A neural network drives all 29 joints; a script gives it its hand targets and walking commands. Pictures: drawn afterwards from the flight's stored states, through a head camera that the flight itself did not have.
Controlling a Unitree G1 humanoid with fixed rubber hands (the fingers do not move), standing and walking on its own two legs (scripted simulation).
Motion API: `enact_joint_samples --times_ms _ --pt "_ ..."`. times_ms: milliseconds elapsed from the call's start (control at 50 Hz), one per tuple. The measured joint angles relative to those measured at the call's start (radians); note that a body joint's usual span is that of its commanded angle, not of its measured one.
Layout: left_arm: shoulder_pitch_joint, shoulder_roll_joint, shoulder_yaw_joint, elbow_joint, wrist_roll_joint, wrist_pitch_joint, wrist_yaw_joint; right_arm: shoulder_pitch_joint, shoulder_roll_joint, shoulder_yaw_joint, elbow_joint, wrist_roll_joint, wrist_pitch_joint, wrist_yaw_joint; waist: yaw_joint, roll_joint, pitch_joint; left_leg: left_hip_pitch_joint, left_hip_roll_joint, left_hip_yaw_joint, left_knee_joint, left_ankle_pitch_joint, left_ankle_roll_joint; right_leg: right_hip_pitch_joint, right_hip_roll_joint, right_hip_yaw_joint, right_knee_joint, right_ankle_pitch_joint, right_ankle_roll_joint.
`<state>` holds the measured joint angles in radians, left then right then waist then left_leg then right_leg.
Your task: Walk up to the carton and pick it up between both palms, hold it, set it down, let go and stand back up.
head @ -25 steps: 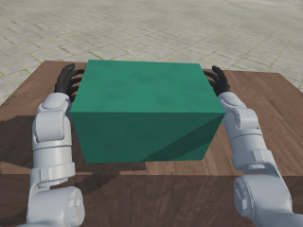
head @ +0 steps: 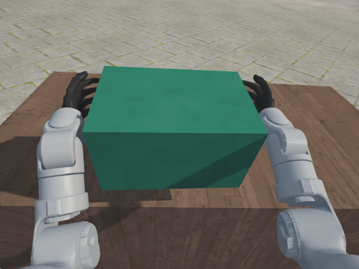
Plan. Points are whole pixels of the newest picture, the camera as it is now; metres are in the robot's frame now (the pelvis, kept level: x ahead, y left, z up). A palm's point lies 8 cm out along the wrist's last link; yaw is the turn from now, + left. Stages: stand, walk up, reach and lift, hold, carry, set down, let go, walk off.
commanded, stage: hold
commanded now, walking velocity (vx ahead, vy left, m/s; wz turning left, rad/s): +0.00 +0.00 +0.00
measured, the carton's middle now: (173, 127) +0.35 +0.01 +0.18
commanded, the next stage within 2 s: none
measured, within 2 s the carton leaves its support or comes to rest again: neither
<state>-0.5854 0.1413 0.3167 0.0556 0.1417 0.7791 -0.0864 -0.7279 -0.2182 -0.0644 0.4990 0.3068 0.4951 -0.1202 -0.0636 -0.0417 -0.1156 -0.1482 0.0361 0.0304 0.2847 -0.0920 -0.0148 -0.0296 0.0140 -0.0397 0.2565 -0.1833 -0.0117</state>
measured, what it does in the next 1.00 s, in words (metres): stands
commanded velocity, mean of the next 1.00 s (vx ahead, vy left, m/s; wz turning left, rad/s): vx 0.00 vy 0.00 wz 0.00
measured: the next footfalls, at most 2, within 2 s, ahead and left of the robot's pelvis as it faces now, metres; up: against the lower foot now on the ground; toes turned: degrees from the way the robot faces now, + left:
none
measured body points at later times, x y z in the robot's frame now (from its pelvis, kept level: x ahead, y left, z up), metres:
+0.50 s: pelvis +0.00 +0.00 +0.00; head -0.06 +0.02 +0.45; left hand +0.36 +0.21 +0.22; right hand +0.38 -0.19 +0.22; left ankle +0.04 +0.13 -0.75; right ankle -0.02 -0.11 -0.75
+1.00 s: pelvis +0.00 +0.00 +0.00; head -0.06 +0.02 +0.45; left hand +0.36 +0.21 +0.22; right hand +0.38 -0.19 +0.22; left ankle +0.04 +0.13 -0.75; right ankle -0.02 -0.11 -0.75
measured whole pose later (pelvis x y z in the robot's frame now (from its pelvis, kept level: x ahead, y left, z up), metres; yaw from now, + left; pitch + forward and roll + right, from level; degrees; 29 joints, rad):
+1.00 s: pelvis +0.00 +0.00 +0.00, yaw +0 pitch -3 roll +0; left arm -0.59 0.13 0.33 0.09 0.16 0.79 -0.10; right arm -0.74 -0.22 -0.06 0.54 0.29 0.51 -0.12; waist -0.06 -0.04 -0.11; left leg -0.13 0.03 0.03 0.28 -0.09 -0.01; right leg -0.02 0.01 -0.04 0.25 -0.18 -0.01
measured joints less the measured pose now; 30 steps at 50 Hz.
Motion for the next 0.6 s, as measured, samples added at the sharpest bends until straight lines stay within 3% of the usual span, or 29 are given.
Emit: enact_joint_samples --times_ms 100,260,400,600 --pt "-0.006 -0.004 0.009 0.038 0.015 0.008 -0.015 -0.014 -0.002 0.008 0.041 -0.012 0.014 0.005 0.002 -0.002 0.007 0.014 -0.001 0.004 -0.010 0.003 0.001 0.010 -0.001 0.003 -0.003 0.001 0.000" --pt "0.013 0.003 -0.009 -0.020 -0.004 0.002 0.003 0.010 -0.003 0.005 -0.016 0.006 -0.003 -0.001 -0.002 0.000 -0.001 -0.007 0.000 -0.002 0.004 -0.001 -0.001 -0.006 0.000 -0.002 0.002 -0.001 0.000" --pt "-0.007 -0.005 0.010 0.036 0.016 0.008 -0.015 -0.015 -0.002 0.007 0.040 -0.013 0.013 0.004 0.002 -0.001 0.007 0.015 -0.001 0.003 -0.010 0.003 0.001 0.010 -0.001 0.004 -0.003 0.001 0.000" --pt "0.004 -0.001 -0.002 -0.008 0.000 0.001 0.000 0.002 0.000 0.000 -0.005 0.000 -0.002 -0.001 0.000 0.000 0.000 -0.001 0.000 -0.001 0.001 0.000 0.000 -0.001 0.000 0.000 0.001 0.000 0.000"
